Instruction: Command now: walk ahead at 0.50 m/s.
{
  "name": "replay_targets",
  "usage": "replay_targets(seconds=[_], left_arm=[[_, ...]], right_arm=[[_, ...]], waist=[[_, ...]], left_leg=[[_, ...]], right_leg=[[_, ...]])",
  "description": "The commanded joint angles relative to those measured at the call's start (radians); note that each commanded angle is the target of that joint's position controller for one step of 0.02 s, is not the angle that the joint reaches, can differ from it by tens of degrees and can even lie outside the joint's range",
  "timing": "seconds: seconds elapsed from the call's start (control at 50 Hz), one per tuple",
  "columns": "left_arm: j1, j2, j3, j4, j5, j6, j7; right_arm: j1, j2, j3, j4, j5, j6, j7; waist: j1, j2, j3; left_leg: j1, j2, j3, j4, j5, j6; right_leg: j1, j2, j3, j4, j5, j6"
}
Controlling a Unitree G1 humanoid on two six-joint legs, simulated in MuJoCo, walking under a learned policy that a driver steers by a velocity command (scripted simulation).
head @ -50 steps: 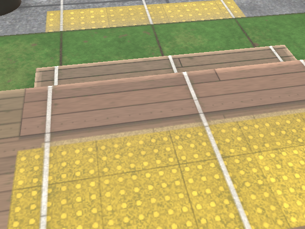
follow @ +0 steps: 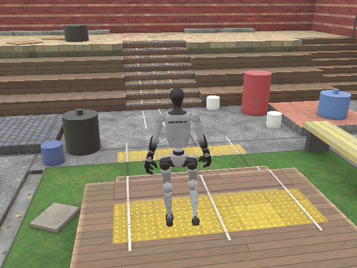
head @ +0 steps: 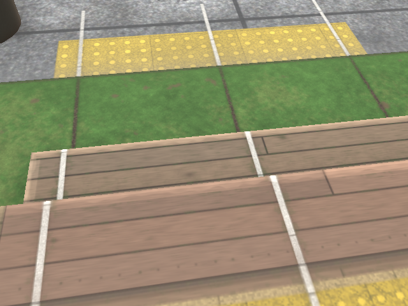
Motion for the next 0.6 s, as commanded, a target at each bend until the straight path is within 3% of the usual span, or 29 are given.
replay_targets(seconds=[0.02,0.08,0.12,0.18,0.22,0.28,0.32,0.34,0.36,0.38,0.4,0.42,0.44,0.46,0.48,0.5,0.54,0.6], left_arm=[[0.035,0.050,0.022,-0.046,0.007,0.010,0.010],[-0.027,0.052,0.026,-0.067,0.007,0.028,0.012],[-0.080,0.051,0.029,-0.083,0.011,0.028,0.008],[-0.155,0.019,0.015,-0.110,0.018,0.021,-0.007],[-0.216,0.015,0.009,-0.139,0.021,0.024,-0.018],[-0.240,0.044,0.015,-0.182,0.023,0.033,-0.037],[-0.191,0.076,0.028,-0.195,0.027,0.035,-0.050],[-0.113,0.102,0.042,-0.181,0.027,0.034,-0.054],[-0.012,0.152,0.066,-0.159,0.028,0.030,-0.049],[0.062,0.249,0.090,-0.165,0.038,0.035,-0.026],[0.020,0.299,0.086,-0.194,0.043,0.038,-0.019],[0.030,0.224,0.070,-0.216,0.035,0.048,-0.022],[-0.048,0.183,0.060,-0.242,0.029,0.051,-0.020],[-0.107,0.152,0.052,-0.254,0.016,0.059,-0.014],[-0.140,0.133,0.046,-0.265,0.014,0.067,-0.008],[-0.148,0.133,0.047,-0.271,0.025,0.072,-0.003],[-0.148,0.152,0.053,-0.284,0.040,0.075,0.005],[-0.121,0.179,0.063,-0.296,0.028,0.080,0.022]], right_arm=[[0.021,-0.087,-0.013,-0.028,-0.007,-0.017,0.002],[0.066,-0.130,-0.024,-0.002,-0.013,-0.023,-0.017],[0.084,-0.131,-0.022,0.010,-0.017,-0.021,-0.029],[0.075,-0.131,-0.016,0.013,-0.021,-0.015,-0.043],[0.099,-0.145,-0.016,0.025,-0.015,-0.007,-0.053],[0.099,-0.167,-0.024,0.033,0.003,0.021,-0.067],[0.070,-0.186,-0.035,0.022,0.018,0.039,-0.079],[0.047,-0.194,-0.039,0.009,0.024,0.048,-0.085],[0.053,-0.187,-0.038,-0.001,0.022,0.055,-0.088],[0.083,-0.161,-0.025,-0.030,-0.010,0.048,-0.083],[0.206,-0.050,0.009,-0.047,-0.036,0.033,-0.062],[0.158,-0.122,-0.004,-0.042,-0.009,0.022,-0.045],[0.071,-0.141,-0.012,-0.069,0.022,0.025,-0.046],[0.036,-0.140,-0.016,-0.068,0.018,0.037,-0.060],[0.015,-0.157,-0.026,-0.074,0.003,0.052,-0.074],[0.015,-0.162,-0.032,-0.086,-0.003,0.067,-0.080],[0.034,-0.132,-0.030,-0.092,-0.008,0.077,-0.088],[0.013,-0.121,-0.027,-0.105,-0.010,0.081,-0.097]], waist=[[0.016,0.114,-0.062],[0.015,0.091,-0.019],[0.005,0.082,0.001],[-0.010,0.089,0.007],[-0.032,0.088,0.003],[-0.031,0.102,-0.007],[0.003,0.120,-0.039],[0.042,0.115,-0.076],[0.084,0.060,-0.129],[0.090,-0.106,-0.237],[-0.016,-0.261,-0.380],[0.048,-0.119,-0.467],[0.045,-0.068,-0.343],[0.024,0.025,-0.240],[0.009,0.023,-0.178],[-0.013,-0.018,-0.156],[-0.027,-0.068,-0.154],[-0.014,-0.070,-0.189]], left_leg=[[0.143,0.255,-0.283,-0.290,0.065,0.164],[0.150,0.262,-0.198,-0.335,0.126,0.168],[0.169,0.251,-0.131,-0.333,0.232,0.148],[0.127,0.196,0.028,-0.297,0.451,0.099],[0.162,0.212,0.055,-0.270,0.488,0.094],[0.296,0.262,0.057,-0.173,0.560,0.085],[0.346,0.282,0.053,-0.052,0.691,0.067],[0.347,0.266,0.064,0.062,0.736,0.046],[0.310,0.204,0.092,0.250,0.666,0.001],[0.089,0.127,0.109,0.571,0.284,-0.066],[-0.253,-0.067,-0.002,0.903,-0.587,-0.121],[-0.285,-0.020,-0.166,0.971,-0.548,-0.098],[-0.347,0.011,-0.154,0.950,-0.457,-0.085],[-0.351,0.051,-0.141,0.875,-0.378,-0.087],[-0.316,0.074,-0.143,0.800,-0.331,-0.089],[-0.253,0.078,-0.145,0.750,-0.298,-0.089],[-0.210,0.056,-0.132,0.663,-0.257,-0.097],[-0.225,0.042,-0.146,0.550,-0.213,-0.122]], right_leg=[[-0.150,-0.093,0.039,-0.037,0.088,-0.001],[-0.242,-0.102,0.047,-0.146,0.215,0.020],[-0.274,-0.089,0.055,-0.248,0.321,0.027],[-0.151,-0.034,-0.002,-0.453,0.472,0.023],[-0.117,-0.013,-0.031,-0.513,0.514,0.023],[-0.149,0.003,-0.041,-0.566,0.403,0.005],[-0.102,0.035,-0.068,-0.586,0.282,-0.023],[-0.015,0.067,-0.090,-0.633,0.278,-0.041],[0.130,0.097,-0.083,-0.727,0.417,-0.069],[0.389,-0.089,0.174,-0.696,0.862,-0.151],[0.688,-0.326,0.566,-0.680,1.129,-0.375],[0.654,-0.295,0.560,-0.740,0.892,-0.364],[0.542,-0.244,0.454,-0.777,0.717,-0.316],[0.406,-0.195,0.378,-0.818,0.552,-0.257],[0.275,-0.169,0.349,-0.850,0.441,-0.232],[0.183,-0.136,0.335,-0.876,0.371,-0.219],[0.123,-0.098,0.304,-0.888,0.380,-0.215],[0.154,-0.094,0.323,-0.872,0.372,-0.208]])
Velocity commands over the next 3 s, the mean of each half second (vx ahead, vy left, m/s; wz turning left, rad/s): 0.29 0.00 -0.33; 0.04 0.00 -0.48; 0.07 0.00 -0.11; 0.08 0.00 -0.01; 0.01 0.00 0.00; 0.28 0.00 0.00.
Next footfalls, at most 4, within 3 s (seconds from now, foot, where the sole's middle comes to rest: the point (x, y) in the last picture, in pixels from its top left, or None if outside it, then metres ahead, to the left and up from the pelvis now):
0.36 right None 0.34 -0.14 -0.77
0.86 left None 0.41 0.05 -0.77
1.22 right None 0.24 -0.14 -0.77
1.88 right None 0.34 -0.18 -0.77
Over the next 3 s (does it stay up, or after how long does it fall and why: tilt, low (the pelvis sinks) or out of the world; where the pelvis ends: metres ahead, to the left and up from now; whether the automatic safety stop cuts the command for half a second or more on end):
stays up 0.42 -0.15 0.01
